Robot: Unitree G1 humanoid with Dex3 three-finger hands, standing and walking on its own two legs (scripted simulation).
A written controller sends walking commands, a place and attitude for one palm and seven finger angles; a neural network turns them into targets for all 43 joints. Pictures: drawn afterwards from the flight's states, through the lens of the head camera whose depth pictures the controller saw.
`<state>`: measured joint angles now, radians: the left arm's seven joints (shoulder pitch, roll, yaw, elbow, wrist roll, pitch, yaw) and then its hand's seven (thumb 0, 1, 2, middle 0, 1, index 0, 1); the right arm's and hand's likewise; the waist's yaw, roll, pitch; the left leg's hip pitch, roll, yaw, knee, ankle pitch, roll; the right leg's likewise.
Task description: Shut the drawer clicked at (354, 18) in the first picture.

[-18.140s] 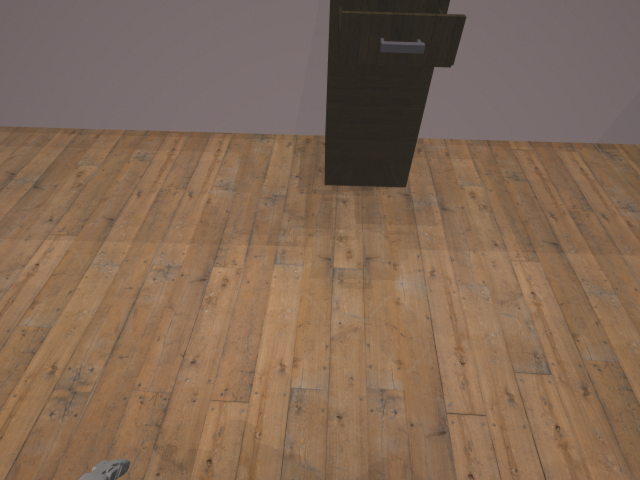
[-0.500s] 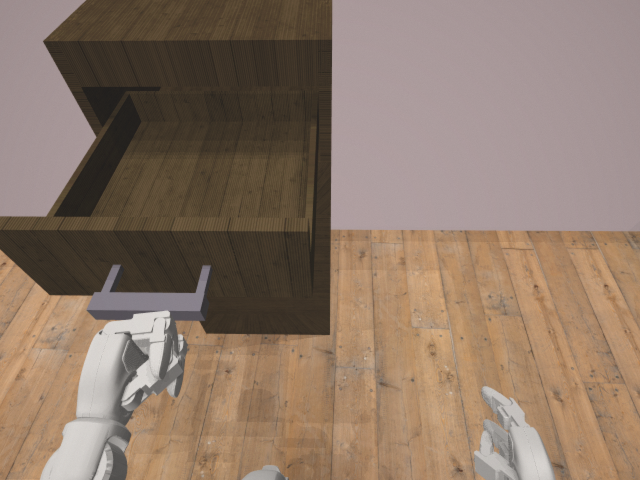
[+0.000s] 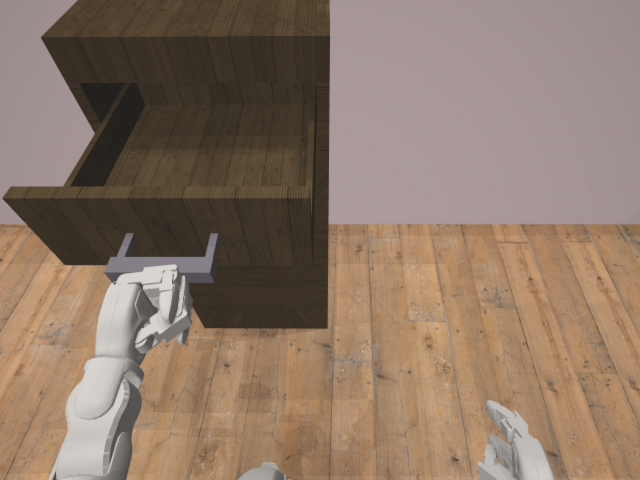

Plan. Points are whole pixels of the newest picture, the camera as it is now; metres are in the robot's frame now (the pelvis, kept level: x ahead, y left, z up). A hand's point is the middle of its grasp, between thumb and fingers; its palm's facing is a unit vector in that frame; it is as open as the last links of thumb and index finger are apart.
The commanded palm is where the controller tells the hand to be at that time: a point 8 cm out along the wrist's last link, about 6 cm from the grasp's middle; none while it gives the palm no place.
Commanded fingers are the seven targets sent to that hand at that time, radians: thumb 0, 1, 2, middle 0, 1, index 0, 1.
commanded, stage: push the drawer shut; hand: left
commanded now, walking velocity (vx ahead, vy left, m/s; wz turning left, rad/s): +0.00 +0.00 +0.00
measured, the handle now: (167, 255) +0.37 +0.21 +0.08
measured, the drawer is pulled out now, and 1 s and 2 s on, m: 0.25 0.12 0.00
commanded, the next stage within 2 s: none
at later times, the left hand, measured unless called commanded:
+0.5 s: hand (199, 266) +0.35 +0.17 +0.07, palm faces +0.03 -1.00 -0.05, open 3.2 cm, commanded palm +0.34 +0.22 +0.08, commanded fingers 0.00 0.90 0.90 -1.40 -1.60 -1.40 -1.60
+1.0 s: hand (207, 227) +0.42 +0.17 +0.07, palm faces +0.03 -1.00 -0.04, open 3.2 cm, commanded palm +0.40 +0.23 +0.08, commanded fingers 0.00 0.90 0.90 -1.40 -1.60 -1.40 -1.60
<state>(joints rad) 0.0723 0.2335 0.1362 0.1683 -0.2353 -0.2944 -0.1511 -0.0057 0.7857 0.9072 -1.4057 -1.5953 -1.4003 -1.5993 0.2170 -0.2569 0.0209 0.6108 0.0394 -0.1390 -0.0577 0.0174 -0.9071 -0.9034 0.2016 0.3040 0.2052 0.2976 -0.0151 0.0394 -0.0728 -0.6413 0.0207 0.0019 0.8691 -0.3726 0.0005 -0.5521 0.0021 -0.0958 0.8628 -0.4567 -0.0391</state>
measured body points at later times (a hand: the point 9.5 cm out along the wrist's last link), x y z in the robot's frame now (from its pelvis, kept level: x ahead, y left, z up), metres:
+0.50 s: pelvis +0.00 +0.01 +0.00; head +0.05 +0.00 +0.45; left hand +0.35 +0.22 +0.08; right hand +0.12 -0.24 -0.10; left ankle +0.04 +0.12 -0.70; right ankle -0.01 -0.09 -0.70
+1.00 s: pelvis +0.00 +0.01 +0.00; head +0.06 +0.01 +0.44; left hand +0.41 +0.23 +0.08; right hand +0.08 -0.25 -0.12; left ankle +0.04 +0.12 -0.70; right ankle -0.01 -0.09 -0.70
